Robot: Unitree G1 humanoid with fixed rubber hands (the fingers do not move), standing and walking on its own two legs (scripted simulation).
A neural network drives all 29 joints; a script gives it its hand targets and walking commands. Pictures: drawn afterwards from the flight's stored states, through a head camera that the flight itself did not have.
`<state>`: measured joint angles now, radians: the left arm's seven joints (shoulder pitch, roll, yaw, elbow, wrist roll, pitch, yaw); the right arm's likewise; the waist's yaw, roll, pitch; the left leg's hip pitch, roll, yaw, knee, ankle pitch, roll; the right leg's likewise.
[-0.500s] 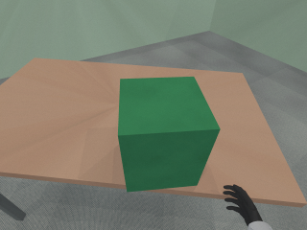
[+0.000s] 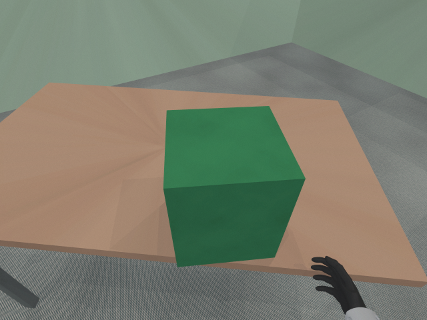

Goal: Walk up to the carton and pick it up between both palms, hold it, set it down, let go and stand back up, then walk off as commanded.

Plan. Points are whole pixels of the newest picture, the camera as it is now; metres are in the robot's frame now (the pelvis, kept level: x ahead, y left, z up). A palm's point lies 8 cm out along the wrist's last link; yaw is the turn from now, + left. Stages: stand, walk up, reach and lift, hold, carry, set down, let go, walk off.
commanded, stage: stand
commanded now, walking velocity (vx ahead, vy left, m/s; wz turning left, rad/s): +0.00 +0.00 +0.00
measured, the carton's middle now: (222, 187) +0.40 +0.04 +0.04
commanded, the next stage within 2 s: walk off in 0.62 s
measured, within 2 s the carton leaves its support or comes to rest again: neither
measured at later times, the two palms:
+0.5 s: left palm out of the picture +0.04 +0.29 -0.12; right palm (349, 301) +0.21 -0.21 -0.03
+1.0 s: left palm out of the picture +0.03 +0.29 -0.13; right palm (348, 302) +0.20 -0.21 -0.03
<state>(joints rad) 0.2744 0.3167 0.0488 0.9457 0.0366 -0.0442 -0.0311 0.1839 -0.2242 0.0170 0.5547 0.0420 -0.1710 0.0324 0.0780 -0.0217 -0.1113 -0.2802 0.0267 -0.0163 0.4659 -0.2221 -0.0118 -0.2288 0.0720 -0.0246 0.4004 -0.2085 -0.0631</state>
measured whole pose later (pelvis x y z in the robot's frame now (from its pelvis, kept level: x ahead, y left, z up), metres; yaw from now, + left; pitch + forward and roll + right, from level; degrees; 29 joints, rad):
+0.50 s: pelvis +0.00 +0.00 +0.00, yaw +0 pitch +2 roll -1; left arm 0.26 0.32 0.05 0.96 0.04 -0.04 -0.03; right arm 0.18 -0.22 0.01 0.55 0.04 -0.19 0.03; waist 0.08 -0.02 -0.10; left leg -0.28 0.03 -0.02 0.47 -0.22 -0.01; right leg -0.23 0.07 -0.02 0.40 -0.21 -0.06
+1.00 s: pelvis -0.02 +0.00 +0.00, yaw +0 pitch -1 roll -1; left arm 0.22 0.32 0.05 0.93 0.02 -0.03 -0.02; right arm 0.10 -0.22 -0.01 0.55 0.04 -0.19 0.03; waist 0.08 -0.01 0.03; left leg -0.28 0.03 -0.01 0.51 -0.22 0.00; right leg -0.24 0.07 -0.02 0.46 -0.21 -0.06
